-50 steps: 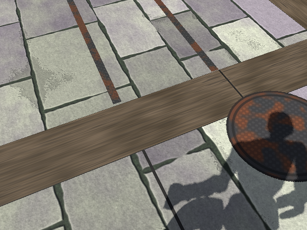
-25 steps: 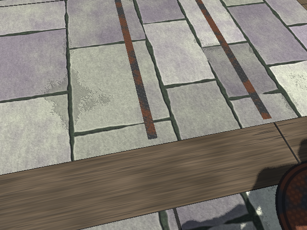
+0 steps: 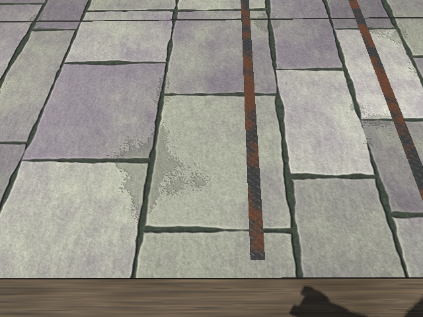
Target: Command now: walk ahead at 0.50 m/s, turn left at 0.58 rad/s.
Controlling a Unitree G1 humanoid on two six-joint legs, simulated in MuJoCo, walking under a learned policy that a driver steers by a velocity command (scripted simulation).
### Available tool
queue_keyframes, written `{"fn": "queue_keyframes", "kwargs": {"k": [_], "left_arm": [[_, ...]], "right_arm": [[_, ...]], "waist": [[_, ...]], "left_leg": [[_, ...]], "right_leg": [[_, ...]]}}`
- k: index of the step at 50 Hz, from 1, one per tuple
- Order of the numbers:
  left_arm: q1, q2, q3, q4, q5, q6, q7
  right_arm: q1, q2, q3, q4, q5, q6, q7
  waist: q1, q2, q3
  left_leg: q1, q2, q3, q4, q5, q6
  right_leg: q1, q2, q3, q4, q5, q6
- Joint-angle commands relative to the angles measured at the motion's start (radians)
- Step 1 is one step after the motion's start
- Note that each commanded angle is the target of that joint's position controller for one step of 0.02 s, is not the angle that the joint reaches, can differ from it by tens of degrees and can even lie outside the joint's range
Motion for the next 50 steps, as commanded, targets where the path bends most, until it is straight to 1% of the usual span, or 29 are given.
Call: {"fn": "queue_keyframes", "kwargs": {"k": [1, 3, 6, 9, 12, 14, 17, 18, 19, 20, 21, 22, 23, 24, 25, 26, 29, 31, 34, 36, 40, 43, 44, 45, 46, 47, 48, 49, 50], "left_arm": [[0.131, 0.095, 0.035, -0.012, -0.005, -0.005, 0.006], [0.160, 0.104, 0.040, 0.008, -0.014, -0.022, 0.001], [0.187, 0.117, 0.049, 0.028, -0.022, -0.037, -0.007], [0.202, 0.121, 0.054, 0.045, -0.021, -0.033, -0.008], [0.185, 0.127, 0.056, 0.052, -0.029, -0.025, -0.006], [0.205, 0.148, 0.062, 0.060, -0.031, -0.018, -0.003], [0.217, 0.182, 0.077, 0.064, -0.036, 0.002, 0.008], [0.210, 0.189, 0.080, 0.059, -0.039, 0.012, 0.012], [0.212, 0.185, 0.078, 0.053, -0.043, 0.017, 0.012], [0.285, 0.094, 0.056, 0.019, -0.027, 0.021, 0.005], [0.352, 0.092, 0.050, -0.021, -0.032, 0.042, 0.006], [0.312, 0.120, 0.057, 0.009, -0.011, 0.058, 0.013], [0.264, 0.095, 0.041, 0.001, -0.031, 0.059, 0.013], [0.217, 0.087, 0.035, 0.010, -0.022, 0.060, 0.013], [0.204, 0.085, 0.035, 0.012, -0.014, 0.072, 0.009], [0.257, 0.081, 0.035, 0.048, -0.015, 0.089, 0.004], [0.298, 0.059, 0.036, 0.088, -0.033, 0.112, -0.007], [0.254, 0.054, 0.037, 0.083, -0.029, 0.118, -0.008], [0.175, 0.070, 0.045, 0.059, -0.023, 0.127, -0.011], [0.141, 0.069, 0.047, 0.041, -0.024, 0.129, -0.014], [0.136, 0.051, 0.045, 0.026, -0.028, 0.123, -0.016], [0.199, 0.036, 0.043, 0.032, -0.032, 0.111, -0.019], [0.204, 0.063, 0.046, 0.027, -0.026, 0.104, -0.020], [0.212, 0.145, 0.063, 0.012, -0.009, 0.095, -0.016], [0.226, 0.257, 0.098, 0.011, -0.020, 0.099, -0.011], [0.265, 0.227, 0.096, 0.017, -0.016, 0.097, 0.000], [0.217, 0.194, 0.089, 0.014, -0.028, 0.095, 0.006], [0.147, 0.173, 0.083, -0.001, -0.029, 0.099, 0.006], [0.112, 0.167, 0.082, -0.016, -0.037, 0.098, 0.007]], "right_arm": [[-0.034, -0.063, -0.010, -0.091, -0.020, 0.002, 0.020], [-0.026, -0.051, -0.007, -0.095, -0.022, 0.022, 0.034], [-0.110, -0.039, -0.002, -0.137, -0.021, 0.035, 0.046], [-0.197, -0.021, 0.008, -0.176, -0.018, 0.038, 0.053], [-0.270, 0.021, 0.027, -0.202, -0.014, 0.029, 0.064], [-0.295, 0.021, 0.029, -0.213, -0.016, 0.027, 0.069], [-0.230, -0.013, 0.013, -0.207, -0.031, 0.023, 0.058], [-0.138, -0.028, 0.003, -0.182, -0.039, 0.014, 0.049], [-0.022, -0.056, -0.012, -0.146, -0.050, 0.001, 0.031], [0.011, -0.156, -0.034, -0.148, -0.042, -0.007, 0.014], [0.008, -0.255, -0.059, -0.187, 0.007, 0.005, 0.012], [0.013, -0.176, -0.044, -0.186, 0.040, 0.020, -0.002], [-0.067, -0.107, -0.021, -0.188, 0.028, 0.026, -0.020], [-0.128, -0.019, 0.011, -0.176, 0.022, 0.026, -0.026], [-0.160, 0.008, 0.026, -0.164, 0.021, 0.022, -0.031], [-0.175, 0.027, 0.038, -0.148, 0.008, 0.016, -0.029], [-0.164, 0.005, 0.037, -0.116, -0.012, -0.008, -0.019], [-0.186, -0.010, 0.034, -0.112, -0.011, -0.011, -0.019], [-0.168, -0.028, 0.024, -0.107, -0.008, 0.009, -0.025], [-0.154, -0.039, 0.017, -0.105, -0.008, 0.025, -0.032], [-0.142, -0.048, 0.005, -0.094, -0.008, 0.042, -0.045], [-0.170, -0.067, -0.006, -0.088, 0.003, 0.052, -0.053], [-0.154, -0.067, -0.010, -0.080, 0.004, 0.055, -0.054], [-0.136, -0.018, -0.003, -0.100, 0.003, 0.059, -0.049], [-0.230, -0.010, 0.004, -0.153, 0.012, 0.062, -0.059], [-0.241, -0.025, 0.002, -0.148, -0.007, 0.071, -0.057], [-0.221, -0.019, 0.001, -0.135, 0.002, 0.075, -0.050], [-0.201, -0.033, -0.004, -0.123, 0.011, 0.072, -0.047], [-0.193, -0.053, -0.010, -0.121, 0.001, 0.071, -0.042]], "waist": [[0.067, -0.119, -0.014], [0.056, -0.148, -0.025], [0.054, -0.125, -0.015], [0.060, -0.115, 0.023], [0.066, -0.127, 0.035], [0.080, -0.140, 0.017], [0.060, -0.152, -0.037], [0.022, -0.130, -0.088], [-0.039, -0.062, -0.163], [-0.002, 0.121, -0.257], [0.009, 0.237, -0.429], [-0.015, 0.027, -0.405], [-0.006, 0.086, -0.319], [0.029, 0.013, -0.194], [0.060, 0.040, -0.142], [0.085, 0.040, -0.127], [0.104, 0.023, -0.130], [0.098, 0.050, -0.105], [0.063, 0.078, -0.075], [0.049, 0.075, -0.060], [0.042, 0.069, -0.065], [0.085, 0.057, -0.080], [0.088, 0.007, -0.052], [0.067, -0.187, -0.049], [0.111, -0.331, 0.053], [0.110, -0.193, 0.042], [0.074, -0.128, 0.022], [0.039, -0.096, 0.023], [0.033, -0.114, 0.003]], "left_leg": [[-0.333, 0.130, 0.004, 0.098, 0.079, -0.021], [-0.311, 0.133, 0.021, 0.101, 0.116, -0.034], [-0.381, 0.149, 0.026, 0.073, 0.192, -0.050], [-0.418, 0.154, 0.052, -0.042, 0.285, -0.064], [-0.286, 0.140, 0.131, -0.279, 0.393, -0.055], [-0.213, 0.116, 0.176, -0.370, 0.394, -0.038], [-0.113, 0.062, 0.201, -0.451, 0.282, 0.010], [-0.014, 0.032, 0.193, -0.508, 0.289, 0.031], [0.150, 0.025, 0.165, -0.612, 0.427, 0.060], [0.394, 0.290, -0.123, -0.549, 0.823, 0.119], [0.556, 0.544, -0.548, -0.594, 1.125, 0.328], [0.514, 0.502, -0.396, -0.590, 1.203, 0.310], [0.391, 0.480, -0.336, -0.649, 0.984, 0.329], [0.237, 0.404, -0.239, -0.707, 0.849, 0.256], [0.134, 0.347, -0.165, -0.738, 0.814, 0.205], [0.045, 0.314, -0.083, -0.757, 0.849, 0.175], [-0.015, 0.304, -0.006, -0.787, 0.823, 0.144], [-0.003, 0.303, 0.004, -0.812, 0.644, 0.127], [0.017, 0.324, -0.017, -0.837, 0.364, 0.142], [0.035, 0.345, -0.032, -0.833, 0.275, 0.156], [0.088, 0.377, -0.038, -0.785, 0.309, 0.168], [0.061, 0.356, 0.025, -0.690, 0.379, 0.110], [0.008, 0.325, 0.068, -0.620, 0.333, 0.048], [-0.134, 0.220, 0.169, -0.398, 0.142, -0.031], [-0.319, 0.046, 0.193, -0.274, -0.150, -0.080], [-0.316, 0.084, 0.089, -0.089, -0.148, -0.093], [-0.315, 0.091, 0.059, -0.028, -0.077, -0.097], [-0.316, 0.097, 0.048, -0.024, -0.010, -0.100], [-0.327, 0.097, 0.053, -0.007, 0.029, -0.104]], "right_leg": [[0.281, -0.296, 0.339, -0.329, -0.062, -0.117], [0.265, -0.267, 0.230, -0.343, 0.099, -0.112], [0.283, -0.277, 0.132, -0.375, 0.201, -0.131], [0.286, -0.264, 0.025, -0.375, 0.329, -0.128], [0.239, -0.223, -0.113, -0.311, 0.521, -0.097], [0.265, -0.232, -0.139, -0.258, 0.601, -0.079], [0.338, -0.248, -0.156, -0.070, 0.773, -0.054], [0.333, -0.239, -0.165, 0.080, 0.760, -0.041], [0.265, -0.200, -0.189, 0.310, 0.592, -0.004], [0.013, -0.127, -0.185, 0.607, -0.155, 0.032], [-0.196, 0.026, -0.060, 0.882, -0.512, 0.066], [-0.216, -0.058, 0.051, 0.879, -0.402, 0.069], [-0.242, -0.055, 0.026, 0.876, -0.348, 0.072], [-0.206, -0.099, 0.043, 0.758, -0.289, 0.071], [-0.133, -0.108, 0.049, 0.668, -0.260, 0.069], [-0.028, -0.094, 0.041, 0.618, -0.224, 0.069], [0.085, -0.048, 0.054, 0.490, -0.194, 0.050], [0.070, -0.042, 0.057, 0.391, -0.171, 0.038], [0.033, -0.036, 0.034, 0.330, -0.182, 0.031], [0.014, -0.032, 0.019, 0.301, -0.222, 0.028], [0.030, -0.019, -0.013, 0.214, -0.280, 0.010], [0.162, 0.004, -0.041, -0.028, -0.163, -0.026], [0.201, -0.022, 0.036, -0.172, -0.085, -0.048], [0.266, -0.223, 0.340, -0.307, -0.046, -0.097], [0.201, -0.399, 0.583, -0.324, 0.263, -0.234], [0.217, -0.382, 0.516, -0.286, 0.408, -0.286], [0.223, -0.316, 0.423, -0.261, 0.417, -0.276], [0.225, -0.252, 0.358, -0.251, 0.401, -0.232], [0.262, -0.219, 0.330, -0.235, 0.451, -0.215]]}}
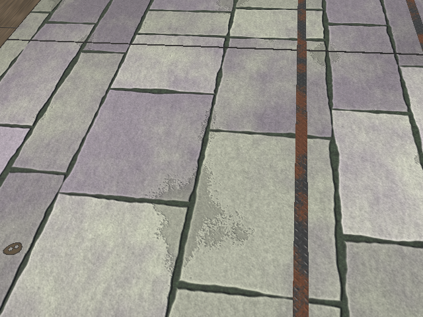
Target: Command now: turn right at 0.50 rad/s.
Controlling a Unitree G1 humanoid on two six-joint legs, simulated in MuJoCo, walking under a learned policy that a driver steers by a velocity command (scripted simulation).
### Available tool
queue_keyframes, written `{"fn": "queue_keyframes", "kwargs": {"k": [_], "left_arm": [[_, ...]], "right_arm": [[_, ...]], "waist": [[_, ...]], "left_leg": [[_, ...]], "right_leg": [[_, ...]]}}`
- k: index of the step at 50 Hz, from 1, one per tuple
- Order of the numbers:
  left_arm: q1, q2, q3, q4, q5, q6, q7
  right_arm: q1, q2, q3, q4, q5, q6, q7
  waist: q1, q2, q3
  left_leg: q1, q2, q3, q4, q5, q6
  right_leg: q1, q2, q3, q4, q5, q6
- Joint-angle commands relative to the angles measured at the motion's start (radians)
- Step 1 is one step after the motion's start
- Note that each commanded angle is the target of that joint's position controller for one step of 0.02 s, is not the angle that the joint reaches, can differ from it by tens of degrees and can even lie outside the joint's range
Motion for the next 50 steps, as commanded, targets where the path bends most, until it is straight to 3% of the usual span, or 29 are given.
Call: {"fn": "queue_keyframes", "kwargs": {"k": [1, 3, 7, 11, 15, 17, 18, 19, 20, 21, 22, 23, 25, 30, 34, 36, 37, 38, 39, 40, 41, 42, 43, 45, 47, 48, 50], "left_arm": [[-0.058, 0.158, 0.045, -0.083, -0.012, -0.011, 0.007], [-0.025, 0.161, 0.049, -0.080, -0.015, -0.013, 0.000], [0.031, 0.188, 0.063, -0.076, -0.010, -0.007, 0.001], [0.021, 0.215, 0.075, -0.093, 0.000, 0.002, -0.007], [-0.039, 0.224, 0.082, -0.111, 0.001, 0.006, -0.015], [-0.101, 0.217, 0.081, -0.124, -0.010, 0.006, -0.014], [-0.107, 0.187, 0.073, -0.132, -0.018, 0.002, -0.011], [-0.051, 0.099, 0.053, -0.147, -0.023, -0.001, -0.011], [-0.028, 0.173, 0.072, -0.139, 0.006, 0.005, 0.000], [-0.024, 0.214, 0.085, -0.120, 0.020, 0.009, -0.001], [-0.023, 0.207, 0.087, -0.101, 0.014, 0.013, -0.011], [-0.014, 0.194, 0.085, -0.087, 0.006, 0.018, -0.020], [-0.003, 0.173, 0.075, -0.076, -0.001, 0.024, -0.034], [-0.077, 0.129, 0.047, -0.086, -0.005, 0.038, -0.030], [-0.098, 0.100, 0.020, -0.084, -0.009, 0.039, -0.023], [-0.055, 0.090, 0.012, -0.063, -0.010, 0.030, -0.016], [-0.026, 0.083, 0.006, -0.048, -0.004, 0.021, -0.013], [-0.031, 0.112, 0.004, -0.049, 0.009, 0.007, -0.008], [-0.034, 0.189, 0.012, -0.065, 0.025, -0.009, -0.003], [-0.099, 0.178, 0.007, -0.059, 0.015, -0.019, -0.001], [-0.145, 0.117, -0.010, -0.071, 0.016, -0.028, -0.003], [-0.163, 0.098, -0.020, -0.066, 0.015, -0.034, 0.000], [-0.174, 0.098, -0.022, -0.058, 0.016, -0.034, 0.006], [-0.157, 0.111, -0.020, -0.039, 0.000, -0.039, 0.015], [-0.116, 0.093, -0.025, -0.020, -0.006, -0.042, 0.013], [-0.098, 0.096, -0.022, -0.009, -0.006, -0.037, 0.010], [-0.109, 0.097, -0.022, 0.015, 0.001, -0.032, 0.010]], "right_arm": [[0.005, -0.098, -0.025, -0.063, -0.010, -0.012, 0.010], [-0.002, -0.090, -0.023, -0.074, -0.004, -0.008, 0.016], [-0.058, -0.080, -0.013, -0.105, 0.002, 0.000, 0.014], [-0.083, -0.082, -0.004, -0.129, 0.006, -0.009, 0.013], [-0.041, -0.091, 0.000, -0.139, 0.015, -0.027, 0.008], [0.035, -0.082, 0.003, -0.122, 0.010, -0.041, -0.001], [0.065, -0.114, -0.004, -0.117, 0.001, -0.051, -0.011], [0.047, -0.209, -0.018, -0.138, -0.012, -0.054, -0.018], [0.030, -0.251, -0.030, -0.142, -0.011, -0.046, -0.007], [0.021, -0.188, -0.016, -0.151, -0.006, -0.044, 0.001], [-0.031, -0.131, 0.001, -0.161, -0.002, -0.045, 0.007], [-0.071, -0.106, 0.009, -0.169, -0.007, -0.045, 0.009], [-0.064, -0.106, 0.008, -0.164, -0.010, -0.052, 0.005], [0.018, -0.110, 0.001, -0.122, -0.005, -0.064, 0.011], [0.028, -0.136, -0.007, -0.100, -0.013, -0.055, 0.028], [0.031, -0.141, -0.008, -0.085, -0.006, -0.044, 0.033], [0.034, -0.137, -0.006, -0.075, 0.002, -0.041, 0.035], [0.064, -0.120, -0.003, -0.069, 0.002, -0.044, 0.036], [0.079, -0.059, 0.013, -0.098, 0.002, -0.047, 0.042], [0.036, -0.042, 0.024, -0.099, 0.010, -0.034, 0.033], [0.024, -0.073, 0.017, -0.086, 0.008, -0.022, 0.030], [0.021, -0.066, 0.016, -0.075, 0.007, -0.019, 0.033], [0.031, -0.067, 0.015, -0.061, 0.008, -0.022, 0.035], [0.072, -0.062, 0.020, -0.031, -0.002, -0.032, 0.035], [0.070, -0.077, 0.024, -0.015, -0.006, -0.046, 0.033], [0.066, -0.098, 0.016, 0.000, 0.002, -0.047, 0.035], [0.063, -0.073, 0.022, 0.021, 0.002, -0.046, 0.039]], "waist": [[-0.031, -0.123, -0.033], [-0.016, -0.109, -0.069], [0.027, -0.145, -0.053], [0.044, -0.164, -0.058], [0.019, -0.183, -0.068], [-0.038, -0.168, -0.070], [-0.047, -0.111, -0.078], [-0.010, 0.141, -0.097], [-0.009, 0.211, -0.068], [0.003, 0.110, -0.046], [0.024, 0.065, -0.018], [0.038, 0.073, -0.012], [0.028, 0.126, -0.036], [-0.021, 0.120, -0.054], [-0.040, 0.164, -0.055], [-0.011, 0.148, -0.056], [0.013, 0.119, -0.052], [0.001, 0.066, -0.069], [-0.021, -0.147, -0.107], [-0.019, -0.263, -0.038], [-0.022, -0.202, -0.007], [-0.027, -0.193, -0.002], [-0.036, -0.195, 0.004], [-0.046, -0.185, -0.036], [-0.022, -0.135, -0.056], [-0.007, -0.083, -0.017], [-0.019, -0.048, 0.033]], "left_leg": [[-0.139, 0.012, -0.067, 0.165, 0.039, -0.029], [-0.136, 0.009, -0.065, 0.160, 0.050, -0.043], [-0.146, 0.013, -0.076, 0.015, 0.045, -0.055], [-0.045, -0.006, -0.078, -0.107, 0.019, -0.037], [0.098, -0.035, -0.084, -0.254, 0.013, -0.007], [0.258, -0.036, -0.081, -0.481, 0.144, 0.007], [0.370, 0.046, -0.145, -0.601, 0.193, 0.022], [0.465, 0.319, -0.427, -0.692, 0.194, 0.097], [0.361, 0.430, -0.551, -0.672, 0.368, 0.210], [0.320, 0.411, -0.487, -0.656, 0.424, 0.242], [0.280, 0.346, -0.382, -0.650, 0.423, 0.225], [0.266, 0.279, -0.296, -0.646, 0.437, 0.198], [0.303, 0.225, -0.205, -0.623, 0.558, 0.194], [0.391, 0.245, -0.195, -0.604, 0.504, 0.217], [0.329, 0.239, -0.189, -0.580, 0.465, 0.225], [0.301, 0.232, -0.187, -0.535, 0.532, 0.210], [0.257, 0.221, -0.171, -0.504, 0.539, 0.173], [0.183, 0.203, -0.159, -0.481, 0.453, 0.114], [0.081, 0.114, -0.071, -0.345, 0.232, 0.048], [0.160, 0.051, -0.035, -0.376, -0.028, 0.026], [0.185, 0.058, -0.054, -0.329, -0.030, 0.019], [0.190, 0.046, -0.056, -0.351, 0.009, 0.021], [0.203, 0.039, -0.049, -0.380, 0.060, 0.019], [0.277, 0.040, -0.043, -0.482, 0.227, 0.012], [0.357, 0.088, -0.089, -0.537, 0.332, 0.004], [0.314, 0.086, -0.098, -0.524, 0.306, 0.010], [0.283, 0.090, -0.105, -0.549, 0.292, 0.013]], "right_leg": [[0.124, -0.232, 0.262, -0.163, 0.629, -0.171], [0.164, -0.219, 0.261, -0.145, 0.651, -0.168], [0.195, -0.212, 0.324, -0.135, 0.529, -0.171], [0.131, -0.207, 0.389, -0.112, 0.491, -0.174], [0.064, -0.183, 0.470, -0.089, 0.503, -0.138], [-0.015, -0.131, 0.475, -0.052, 0.394, -0.071], [-0.105, -0.078, 0.438, 0.005, 0.218, -0.015], [-0.247, 0.062, 0.254, 0.225, -0.130, 0.050], [-0.313, 0.127, 0.126, 0.400, -0.335, 0.066], [-0.302, 0.069, 0.132, 0.534, -0.302, 0.072], [-0.293, 0.049, 0.126, 0.594, -0.233, 0.079], [-0.279, 0.047, 0.113, 0.627, -0.177, 0.089], [-0.283, 0.055, 0.087, 0.663, -0.137, 0.113], [-0.266, 0.044, 0.083, 0.461, -0.150, 0.128], [-0.097, 0.027, -0.006, 0.187, -0.202, 0.096], [0.002, 0.023, -0.034, -0.005, -0.084, 0.070], [0.094, 0.015, -0.030, -0.176, 0.062, 0.055], [0.194, -0.048, 0.067, -0.239, 0.146, 0.038], [0.260, -0.267, 0.331, -0.276, 0.191, -0.014], [0.033, -0.342, 0.354, -0.239, 0.343, -0.107], [0.016, -0.306, 0.320, -0.242, 0.308, -0.118], [0.018, -0.271, 0.283, -0.234, 0.281, -0.100], [0.028, -0.226, 0.240, -0.220, 0.284, -0.074], [0.053, -0.178, 0.184, -0.169, 0.374, -0.038], [0.022, -0.148, 0.183, -0.172, 0.233, 0.000], [0.010, -0.121, 0.173, -0.200, 0.127, 0.008], [0.007, -0.116, 0.166, -0.196, 0.087, 0.007]]}}
Over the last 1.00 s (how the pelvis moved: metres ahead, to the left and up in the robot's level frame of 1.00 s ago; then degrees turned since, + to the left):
0.23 0.02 0.01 3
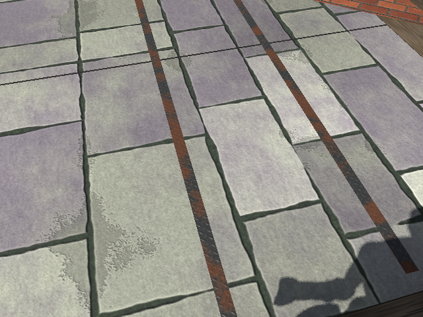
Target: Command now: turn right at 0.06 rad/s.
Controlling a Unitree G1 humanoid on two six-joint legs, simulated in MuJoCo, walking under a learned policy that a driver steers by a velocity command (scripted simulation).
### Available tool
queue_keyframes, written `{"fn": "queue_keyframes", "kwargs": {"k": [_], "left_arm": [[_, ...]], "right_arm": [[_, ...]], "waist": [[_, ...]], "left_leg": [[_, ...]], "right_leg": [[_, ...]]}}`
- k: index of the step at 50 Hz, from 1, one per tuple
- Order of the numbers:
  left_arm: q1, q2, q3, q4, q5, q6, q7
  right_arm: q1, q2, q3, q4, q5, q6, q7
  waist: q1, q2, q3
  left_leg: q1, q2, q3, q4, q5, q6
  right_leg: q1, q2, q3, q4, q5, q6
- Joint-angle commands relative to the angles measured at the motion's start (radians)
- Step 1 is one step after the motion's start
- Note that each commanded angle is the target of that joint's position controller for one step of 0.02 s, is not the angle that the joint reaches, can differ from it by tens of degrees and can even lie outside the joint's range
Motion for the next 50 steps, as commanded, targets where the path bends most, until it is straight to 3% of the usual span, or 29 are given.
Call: {"fn": "queue_keyframes", "kwargs": {"k": [1, 6, 7, 9, 11, 13, 14, 17, 18, 19, 20, 21, 22, 24, 28, 32, 34, 36, 37, 38, 39, 40, 41, 42, 43, 44, 47, 49, 50], "left_arm": [[0.016, 0.137, 0.036, -0.013, 0.001, -0.007, 0.004], [0.021, 0.127, 0.035, 0.039, -0.001, -0.017, 0.006], [0.038, 0.128, 0.035, 0.057, 0.000, -0.015, 0.007], [0.061, 0.166, 0.053, 0.074, 0.006, -0.002, 0.005], [0.097, 0.189, 0.064, 0.080, 0.008, 0.005, 0.001], [0.126, 0.215, 0.080, 0.096, 0.009, -0.003, 0.003], [0.126, 0.207, 0.082, 0.096, 0.010, -0.009, 0.002], [0.031, 0.185, 0.084, 0.076, 0.004, -0.025, -0.005], [-0.021, 0.135, 0.072, 0.053, 0.005, -0.033, -0.007], [-0.053, 0.079, 0.059, 0.018, 0.003, -0.046, -0.013], [-0.068, 0.156, 0.075, 0.015, 0.027, -0.053, -0.012], [-0.033, 0.149, 0.076, 0.034, 0.024, -0.060, -0.021], [0.006, 0.138, 0.073, 0.056, 0.012, -0.069, -0.032], [0.019, 0.135, 0.074, 0.070, 0.021, -0.069, -0.047], [-0.064, 0.098, 0.062, 0.044, 0.024, -0.050, -0.052], [-0.238, 0.069, 0.041, -0.030, 0.015, -0.053, -0.059], [-0.262, 0.068, 0.037, -0.045, 0.010, -0.053, -0.060], [-0.207, 0.099, 0.047, -0.041, 0.012, -0.047, -0.051], [-0.077, 0.127, 0.061, 0.001, 0.015, -0.051, -0.046], [0.099, 0.161, 0.081, 0.075, 0.015, -0.058, -0.037], [0.283, 0.178, 0.095, 0.142, 0.022, -0.068, -0.030], [0.377, 0.249, 0.115, 0.160, 0.045, -0.077, -0.021], [0.348, 0.277, 0.121, 0.148, 0.042, -0.081, -0.028], [0.277, 0.219, 0.115, 0.135, -0.007, -0.075, -0.036], [0.152, 0.182, 0.104, 0.107, -0.010, -0.079, -0.037], [0.083, 0.146, 0.096, 0.097, 0.001, -0.087, -0.042], [0.113, 0.115, 0.081, 0.134, -0.005, -0.113, -0.032], [0.158, 0.150, 0.088, 0.162, 0.000, -0.124, -0.026], [0.177, 0.169, 0.096, 0.170, 0.018, -0.133, -0.029]], "right_arm": [[-0.005, -0.098, -0.024, -0.027, 0.001, -0.016, -0.003], [-0.002, -0.097, -0.023, 0.023, 0.003, -0.024, -0.012], [0.010, -0.094, -0.023, 0.037, 0.001, -0.023, -0.011], [0.013, -0.111, -0.032, 0.045, -0.008, -0.015, -0.008], [-0.025, -0.103, -0.032, 0.030, -0.015, -0.014, -0.002], [-0.046, -0.068, -0.025, 0.017, -0.019, -0.029, 0.003], [-0.046, -0.075, -0.028, 0.017, -0.019, -0.040, 0.004], [0.125, -0.065, -0.032, 0.076, -0.007, -0.068, 0.011], [0.239, -0.120, -0.047, 0.113, -0.011, -0.079, 0.000], [0.359, -0.222, -0.075, 0.147, -0.010, -0.086, -0.002], [0.346, -0.195, -0.069, 0.155, -0.009, -0.083, 0.000], [0.275, -0.161, -0.060, 0.135, -0.010, -0.086, 0.000], [0.223, -0.142, -0.055, 0.120, -0.011, -0.093, 0.000], [0.193, -0.101, -0.041, 0.122, -0.006, -0.107, 0.000], [0.281, -0.072, -0.027, 0.176, 0.004, -0.114, -0.003], [0.270, -0.066, -0.015, 0.194, 0.005, -0.112, -0.010], [0.276, -0.090, -0.018, 0.211, 0.001, -0.113, -0.008], [0.255, -0.107, -0.021, 0.220, 0.000, -0.118, -0.005], [0.199, -0.121, -0.025, 0.213, -0.005, -0.121, -0.010], [0.146, -0.124, -0.027, 0.188, -0.001, -0.122, -0.012], [0.113, -0.129, -0.030, 0.177, 0.005, -0.119, -0.011], [0.168, -0.101, -0.028, 0.175, 0.010, -0.117, -0.009], [0.364, 0.042, -0.004, 0.195, 0.015, -0.106, 0.001], [0.288, -0.067, -0.030, 0.197, 0.001, -0.105, -0.003], [0.175, -0.111, -0.047, 0.159, 0.001, -0.107, -0.001], [0.134, -0.112, -0.053, 0.151, 0.001, -0.108, 0.004], [0.111, -0.060, -0.058, 0.150, -0.019, -0.061, 0.016], [0.055, -0.034, -0.054, 0.124, -0.034, -0.035, 0.025], [0.037, -0.046, -0.061, 0.117, -0.034, -0.030, 0.029]], "waist": [[0.017, -0.017, 0.030], [0.015, -0.006, -0.008], [0.016, -0.013, -0.029], [0.022, -0.051, 0.016], [0.045, -0.091, 0.106], [0.053, -0.162, 0.128], [0.051, -0.154, 0.117], [-0.055, -0.116, 0.078], [-0.107, 0.006, 0.078], [-0.138, 0.234, 0.065], [-0.105, 0.115, 0.126], [-0.052, 0.043, 0.140], [-0.019, 0.034, 0.121], [0.004, 0.067, 0.081], [-0.005, 0.078, 0.068], [-0.027, 0.077, 0.120], [-0.030, 0.108, 0.118], [0.005, 0.108, 0.106], [0.079, 0.116, 0.052], [0.141, 0.080, -0.052], [0.220, 0.053, -0.107], [0.229, -0.068, -0.150], [0.099, -0.252, -0.274], [0.119, -0.132, -0.201], [0.077, -0.086, -0.049], [0.045, -0.051, 0.007], [-0.007, -0.042, 0.051], [-0.012, -0.049, 0.063], [-0.003, -0.047, 0.061]], "left_leg": [[0.007, 0.057, -0.078, -0.075, 0.083, 0.013], [0.038, 0.067, -0.088, -0.087, 0.107, 0.023], [0.049, 0.054, -0.077, -0.081, 0.013, 0.028], [-0.025, 0.002, -0.042, -0.011, -0.282, 0.054], [-0.164, -0.022, -0.027, 0.070, -0.365, 0.069], [-0.235, -0.032, 0.037, 0.187, -0.210, 0.074], [-0.220, -0.015, 0.027, 0.206, -0.187, 0.082], [0.110, -0.035, 0.028, 0.014, -0.165, 0.118], [0.271, 0.070, -0.160, -0.116, -0.288, 0.140], [0.372, 0.298, -0.578, -0.305, -0.561, 0.218], [0.319, 0.374, -0.652, -0.325, -0.510, 0.248], [0.279, 0.337, -0.570, -0.302, -0.412, 0.244], [0.264, 0.294, -0.481, -0.303, -0.294, 0.221], [0.261, 0.229, -0.334, -0.312, -0.074, 0.192], [0.279, 0.182, -0.178, -0.275, 0.358, 0.186], [0.160, 0.126, -0.085, -0.304, 0.437, 0.171], [0.135, 0.145, -0.076, -0.316, 0.482, 0.172], [0.130, 0.165, -0.058, -0.278, 0.605, 0.163], [0.160, 0.198, -0.034, -0.181, 0.796, 0.142], [0.158, 0.173, 0.003, -0.009, 0.914, 0.131], [0.077, 0.141, 0.009, 0.233, 0.851, 0.117], [-0.057, 0.075, 0.035, 0.552, 0.525, 0.111], [-0.330, -0.070, 0.014, 0.935, -0.344, 0.084], [-0.443, -0.073, -0.078, 0.977, -0.293, 0.100], [-0.459, -0.001, -0.091, 0.919, -0.171, 0.106], [-0.397, 0.031, -0.103, 0.839, -0.117, 0.105], [-0.272, 0.064, -0.093, 0.669, -0.133, 0.072], [-0.289, 0.062, -0.050, 0.603, -0.078, 0.052], [-0.335, 0.070, -0.046, 0.605, 0.007, 0.051]], "right_leg": [[-0.051, -0.126, 0.132, -0.115, 0.072, -0.024], [-0.030, -0.121, 0.116, -0.102, 0.123, -0.022], [-0.026, -0.112, 0.115, -0.114, 0.010, -0.029], [-0.080, -0.101, 0.145, -0.123, -0.347, -0.072], [-0.110, -0.164, 0.256, -0.184, -0.551, -0.125], [-0.067, -0.275, 0.392, -0.257, -0.565, -0.183], [-0.077, -0.294, 0.409, -0.263, -0.520, -0.196], [-0.271, -0.205, 0.259, -0.150, -0.430, -0.144], [-0.434, -0.115, 0.149, 0.039, -0.365, -0.091], [-0.597, 0.016, -0.042, 0.361, -0.255, -0.042], [-0.666, -0.022, -0.010, 0.498, -0.243, -0.048], [-0.648, -0.062, 0.017, 0.558, -0.162, -0.052], [-0.616, -0.088, 0.013, 0.577, -0.094, -0.049], [-0.573, -0.116, -0.020, 0.575, -0.016, -0.029], [-0.598, -0.109, -0.088, 0.545, 0.072, 0.008], [-0.478, -0.084, -0.138, 0.263, 0.196, 0.012], [-0.367, -0.059, -0.167, 0.194, 0.215, -0.002], [-0.243, -0.037, -0.167, 0.166, 0.189, -0.031], [-0.146, -0.048, -0.106, 0.223, 0.257, -0.067], [0.000, -0.001, -0.135, 0.277, 0.244, -0.094], [0.176, -0.004, -0.103, 0.204, 0.205, -0.122], [0.315, -0.174, 0.080, 0.051, 0.101, -0.174], [0.524, -0.437, 0.491, 0.019, 0.040, -0.315], [0.401, -0.417, 0.608, -0.130, -0.047, -0.333], [0.240, -0.392, 0.459, -0.169, -0.024, -0.306], [0.107, -0.359, 0.373, -0.194, 0.095, -0.288], [-0.051, -0.297, 0.224, -0.257, 0.166, -0.242], [-0.057, -0.278, 0.162, -0.280, 0.239, -0.243], [-0.029, -0.284, 0.144, -0.274, 0.246, -0.251]]}}
Over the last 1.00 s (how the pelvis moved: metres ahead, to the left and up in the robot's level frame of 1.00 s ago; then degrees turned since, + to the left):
-0.03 0.03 0.00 -21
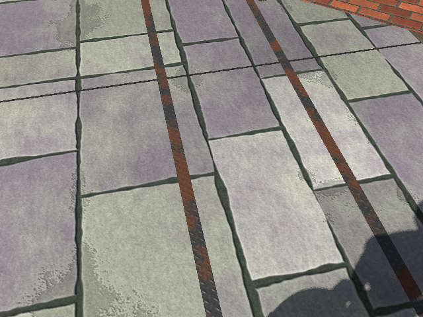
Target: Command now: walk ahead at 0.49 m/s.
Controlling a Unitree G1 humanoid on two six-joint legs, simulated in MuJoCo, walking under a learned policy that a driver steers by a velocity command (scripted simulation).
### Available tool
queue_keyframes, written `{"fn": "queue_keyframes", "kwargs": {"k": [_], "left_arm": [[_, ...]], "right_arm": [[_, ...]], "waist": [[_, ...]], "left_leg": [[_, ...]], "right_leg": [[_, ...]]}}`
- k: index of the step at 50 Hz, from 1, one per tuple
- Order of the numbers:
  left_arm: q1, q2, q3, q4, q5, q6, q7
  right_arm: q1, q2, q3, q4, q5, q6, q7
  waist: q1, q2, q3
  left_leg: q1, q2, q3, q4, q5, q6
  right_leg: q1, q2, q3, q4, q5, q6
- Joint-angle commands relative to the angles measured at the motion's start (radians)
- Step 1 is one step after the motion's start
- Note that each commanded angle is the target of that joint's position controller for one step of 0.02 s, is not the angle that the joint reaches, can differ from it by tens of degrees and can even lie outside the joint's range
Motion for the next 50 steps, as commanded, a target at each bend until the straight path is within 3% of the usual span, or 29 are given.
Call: {"fn": "queue_keyframes", "kwargs": {"k": [1, 2, 4, 7, 13, 15, 17, 19, 20, 21, 22, 23, 24, 25, 26, 27, 28, 31, 34, 36, 38, 40, 41, 42, 43, 44, 45, 47, 50], "left_arm": [[0.023, 0.129, 0.023, -0.029, 0.011, -0.035, 0.003], [0.037, 0.104, 0.014, -0.008, 0.002, -0.048, 0.008], [0.039, 0.109, 0.013, 0.001, -0.001, -0.058, 0.014], [0.066, 0.090, 0.000, 0.001, 0.009, -0.052, 0.031], [0.217, 0.081, -0.007, 0.032, 0.048, -0.036, 0.053], [0.234, 0.071, -0.010, 0.036, 0.051, -0.027, 0.062], [0.228, 0.075, -0.012, 0.039, 0.049, -0.011, 0.070], [0.218, 0.113, -0.002, 0.050, 0.028, 0.002, 0.063], [0.201, 0.105, 0.000, 0.055, 0.008, 0.008, 0.052], [0.301, 0.041, 0.006, 0.067, -0.024, 0.008, 0.050], [0.295, 0.079, 0.000, 0.029, -0.054, -0.004, 0.063], [0.180, 0.098, -0.007, -0.019, -0.042, -0.009, 0.061], [0.044, 0.081, -0.016, -0.051, -0.008, -0.014, 0.049], [-0.061, 0.112, -0.004, -0.084, 0.019, -0.024, 0.034], [-0.070, 0.108, 0.001, -0.078, 0.043, -0.016, 0.022], [-0.088, 0.079, -0.002, -0.088, 0.048, 0.007, 0.012], [-0.088, 0.036, -0.010, -0.096, 0.052, 0.021, 0.003], [-0.126, -0.005, -0.034, -0.125, 0.017, 0.020, -0.006], [-0.244, 0.027, -0.031, -0.156, 0.009, 0.021, 0.001], [-0.314, 0.048, -0.025, -0.185, 0.009, 0.022, 0.003], [-0.315, 0.069, -0.016, -0.198, 0.006, 0.013, 0.005], [-0.169, 0.102, 0.001, -0.159, 0.015, -0.008, 0.014], [-0.024, 0.175, 0.021, -0.144, 0.034, -0.025, 0.027], [0.037, 0.267, 0.041, -0.144, 0.039, -0.015, 0.038], [-0.009, 0.231, 0.042, -0.147, 0.024, 0.005, 0.042], [-0.077, 0.134, 0.021, -0.171, 0.017, 0.009, 0.039], [-0.128, 0.090, 0.010, -0.175, 0.014, 0.005, 0.034], [-0.134, 0.059, 0.002, -0.166, 0.011, -0.008, 0.038], [-0.077, 0.068, 0.010, -0.139, -0.002, -0.033, 0.034]], "right_arm": [[0.031, -0.053, -0.019, -0.038, -0.008, 0.023, 0.012], [-0.088, -0.075, -0.032, -0.077, 0.007, 0.013, 0.008], [-0.163, -0.071, -0.027, -0.108, 0.005, 0.001, 0.013], [-0.198, -0.046, -0.019, -0.107, -0.001, -0.013, 0.039], [-0.394, -0.065, -0.010, -0.181, 0.007, -0.024, 0.037], [-0.399, -0.043, 0.002, -0.185, 0.011, -0.035, 0.047], [-0.306, -0.047, 0.002, -0.145, 0.010, -0.044, 0.044], [0.003, -0.093, -0.018, -0.028, -0.017, -0.047, 0.022], [0.205, -0.138, -0.038, 0.045, -0.027, -0.043, 0.020], [0.313, -0.204, -0.056, 0.077, -0.027, -0.042, 0.029], [0.382, -0.211, -0.056, 0.059, 0.009, -0.045, 0.039], [0.320, -0.223, -0.063, 0.029, 0.017, -0.037, 0.023], [0.237, -0.186, -0.056, 0.007, -0.002, -0.023, -0.014], [0.119, -0.134, -0.033, -0.017, 0.009, -0.037, -0.028], [0.086, -0.125, -0.026, -0.018, 0.003, -0.051, -0.031], [0.074, -0.108, -0.018, 0.001, 0.016, -0.064, -0.031], [0.072, -0.114, -0.020, 0.011, 0.021, -0.072, -0.029], [0.044, -0.116, -0.025, 0.003, 0.025, -0.069, -0.016], [0.093, -0.107, -0.029, 0.004, 0.044, -0.054, -0.002], [0.141, -0.112, -0.031, 0.013, 0.034, -0.042, -0.002], [0.147, -0.137, -0.039, 0.005, 0.026, -0.033, -0.011], [0.134, -0.143, -0.043, -0.007, 0.020, -0.033, -0.014], [0.128, -0.093, -0.031, -0.038, 0.028, -0.043, -0.010], [0.213, -0.009, -0.017, -0.068, 0.052, -0.045, -0.010], [0.225, -0.089, -0.032, -0.057, 0.028, -0.029, -0.017], [0.167, -0.106, -0.037, -0.050, 0.012, -0.020, -0.012], [0.122, -0.084, -0.035, -0.057, 0.011, -0.019, -0.001], [0.100, -0.068, -0.036, -0.060, 0.000, -0.001, 0.013], [0.047, -0.053, -0.033, -0.088, 0.002, 0.021, 0.025]], "waist": [[-0.031, -0.047, 0.021], [-0.013, -0.050, 0.053], [-0.002, -0.078, 0.061], [0.021, -0.057, 0.015], [0.133, -0.042, 0.108], [0.150, -0.035, 0.124], [0.122, -0.010, 0.104], [-0.011, 0.063, -0.036], [-0.109, 0.085, -0.128], [-0.076, 0.261, -0.259], [-0.123, 0.196, -0.440], [-0.152, 0.152, -0.447], [-0.132, 0.094, -0.311], [-0.090, -0.012, -0.180], [-0.051, -0.012, -0.106], [0.008, -0.056, -0.017], [0.026, -0.025, -0.021], [0.043, 0.071, -0.063], [-0.002, 0.057, -0.070], [-0.030, 0.034, -0.042], [-0.016, 0.035, -0.023], [0.054, -0.011, -0.062], [0.110, -0.128, -0.172], [0.072, -0.323, -0.269], [0.048, -0.256, -0.229], [0.037, -0.115, -0.106], [0.021, -0.084, -0.037], [-0.008, -0.136, -0.019], [-0.019, -0.119, -0.051]], "left_leg": [[-0.087, 0.045, 0.002, -0.043, 0.146, -0.016], [-0.190, 0.047, -0.031, -0.127, 0.222, -0.021], [-0.183, 0.036, -0.001, -0.285, 0.370, -0.030], [-0.071, 0.018, 0.033, -0.405, 0.623, -0.016], [-0.236, 0.039, 0.037, -0.551, 0.652, -0.012], [-0.143, 0.041, 0.038, -0.663, 0.684, -0.016], [0.022, 0.051, 0.039, -0.769, 0.721, -0.005], [0.342, -0.011, 0.133, -0.802, 0.700, 0.022], [0.615, 0.023, 0.124, -0.766, 0.737, 0.054], [0.991, 0.217, -0.045, -0.400, 1.270, 0.131], [1.212, 0.364, -0.263, -0.301, 1.345, 0.233], [1.182, 0.408, -0.410, -0.481, 0.723, 0.328], [0.951, 0.379, -0.474, -0.684, 0.208, 0.327], [0.719, 0.348, -0.455, -0.764, 0.131, 0.280], [0.514, 0.344, -0.476, -0.772, 0.303, 0.294], [0.299, 0.269, -0.369, -0.808, 0.441, 0.260], [0.217, 0.203, -0.292, -0.821, 0.503, 0.240], [0.134, 0.096, -0.146, -0.822, 0.666, 0.197], [0.202, 0.081, -0.169, -0.817, 0.528, 0.158], [0.253, 0.096, -0.219, -0.794, 0.434, 0.145], [0.268, 0.113, -0.277, -0.761, 0.330, 0.131], [0.217, 0.051, -0.264, -0.584, 0.311, 0.102], [0.140, -0.030, -0.176, -0.320, 0.236, 0.070], [-0.114, -0.170, -0.031, -0.046, -0.247, 0.039], [-0.223, -0.113, -0.018, 0.088, -0.281, 0.042], [-0.236, -0.057, -0.041, 0.126, -0.182, 0.043], [-0.216, -0.026, -0.036, 0.102, -0.100, 0.033], [-0.155, 0.014, -0.022, 0.066, -0.028, 0.008], [-0.165, 0.019, -0.005, 0.063, 0.047, -0.016]], "right_leg": [[-0.022, -0.304, 0.261, -0.229, 0.223, -0.176], [0.044, -0.268, 0.239, -0.232, 0.178, -0.130], [0.022, -0.228, 0.198, -0.234, 0.100, -0.107], [-0.021, -0.210, 0.170, -0.145, 0.053, -0.097], [0.128, -0.246, 0.225, 0.089, 0.003, -0.097], [0.111, -0.226, 0.215, 0.162, -0.003, -0.082], [0.089, -0.206, 0.200, 0.284, 0.048, -0.076], [0.069, -0.155, 0.119, 0.646, 0.281, -0.069], [-0.092, -0.112, 0.060, 0.953, 0.174, -0.053], [-0.462, -0.006, 0.004, 1.423, -0.603, 0.004], [-0.693, -0.029, 0.142, 1.548, -0.579, 0.009], [-0.879, -0.093, 0.113, 1.504, -0.441, 0.022], [-0.904, -0.136, 0.080, 1.411, -0.296, 0.036], [-0.831, -0.183, 0.123, 1.176, -0.109, 0.048], [-0.699, -0.200, 0.136, 1.075, -0.093, 0.069], [-0.568, -0.217, 0.142, 0.879, -0.079, 0.104], [-0.462, -0.206, 0.122, 0.752, -0.063, 0.123], [-0.273, -0.160, 0.073, 0.458, 0.097, 0.126], [-0.242, -0.130, 0.069, 0.323, 0.218, 0.120], [-0.256, -0.125, 0.082, 0.269, 0.192, 0.116], [-0.205, -0.119, 0.101, 0.203, 0.118, 0.114], [0.010, -0.106, 0.110, 0.093, 0.039, 0.091], [0.192, -0.279, 0.293, 0.022, -0.102, 0.045], [0.399, -0.525, 0.661, -0.091, -0.226, -0.044], [0.321, -0.549, 0.792, -0.135, -0.376, -0.093], [0.212, -0.490, 0.665, -0.148, -0.398, -0.075], [0.119, -0.437, 0.522, -0.166, -0.262, -0.053], [0.044, -0.367, 0.327, -0.191, -0.023, -0.017], [0.065, -0.357, 0.199, -0.194, 0.228, -0.024]]}}
Over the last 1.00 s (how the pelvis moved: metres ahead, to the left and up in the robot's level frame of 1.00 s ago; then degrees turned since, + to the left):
0.33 0.00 0.00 0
